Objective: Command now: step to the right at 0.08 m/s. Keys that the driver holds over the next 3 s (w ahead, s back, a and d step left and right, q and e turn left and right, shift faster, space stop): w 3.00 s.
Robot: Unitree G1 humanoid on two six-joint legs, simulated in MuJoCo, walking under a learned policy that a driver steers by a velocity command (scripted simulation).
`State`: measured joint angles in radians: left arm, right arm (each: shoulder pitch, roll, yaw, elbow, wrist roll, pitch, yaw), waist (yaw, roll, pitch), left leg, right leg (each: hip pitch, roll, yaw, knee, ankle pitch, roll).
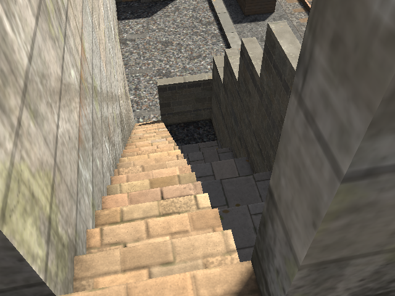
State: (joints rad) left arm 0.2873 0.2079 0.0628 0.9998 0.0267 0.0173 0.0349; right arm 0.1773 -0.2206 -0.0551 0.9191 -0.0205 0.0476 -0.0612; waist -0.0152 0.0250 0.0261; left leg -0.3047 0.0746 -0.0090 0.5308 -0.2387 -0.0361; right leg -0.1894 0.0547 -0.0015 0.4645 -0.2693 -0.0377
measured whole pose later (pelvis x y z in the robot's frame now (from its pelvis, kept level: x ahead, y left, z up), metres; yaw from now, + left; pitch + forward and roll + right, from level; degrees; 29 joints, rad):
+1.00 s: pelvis +0.01 -0.02 +0.00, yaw -1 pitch +0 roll -1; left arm 0.37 0.21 0.05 0.85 0.04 0.03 0.02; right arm 0.22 -0.23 -0.05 0.91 -0.02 0.05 -0.05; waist -0.01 0.00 0.01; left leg -0.28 0.12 0.01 0.53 -0.26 -0.09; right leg -0.19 0.09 0.01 0.50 -0.32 -0.07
